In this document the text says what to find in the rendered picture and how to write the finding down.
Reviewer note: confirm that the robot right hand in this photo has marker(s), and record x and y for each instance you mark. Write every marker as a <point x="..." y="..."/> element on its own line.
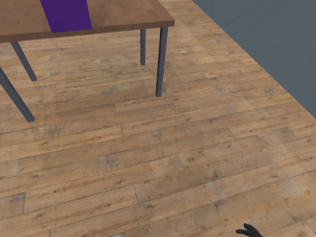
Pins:
<point x="251" y="231"/>

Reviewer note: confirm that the carton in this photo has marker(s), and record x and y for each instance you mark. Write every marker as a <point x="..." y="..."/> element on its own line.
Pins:
<point x="67" y="15"/>

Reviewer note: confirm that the table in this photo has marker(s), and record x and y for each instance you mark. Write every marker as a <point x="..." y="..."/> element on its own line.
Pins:
<point x="22" y="20"/>

